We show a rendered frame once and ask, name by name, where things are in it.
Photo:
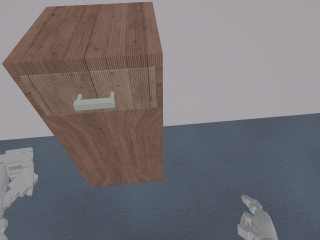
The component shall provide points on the left robot hand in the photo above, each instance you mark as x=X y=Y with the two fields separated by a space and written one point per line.
x=19 y=166

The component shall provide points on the handle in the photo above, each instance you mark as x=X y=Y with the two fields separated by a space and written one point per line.
x=93 y=104

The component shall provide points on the cabinet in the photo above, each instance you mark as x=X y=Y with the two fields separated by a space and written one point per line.
x=110 y=148

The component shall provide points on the right robot hand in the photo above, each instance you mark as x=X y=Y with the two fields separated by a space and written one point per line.
x=259 y=226

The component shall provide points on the drawer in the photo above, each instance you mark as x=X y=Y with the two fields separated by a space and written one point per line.
x=134 y=88

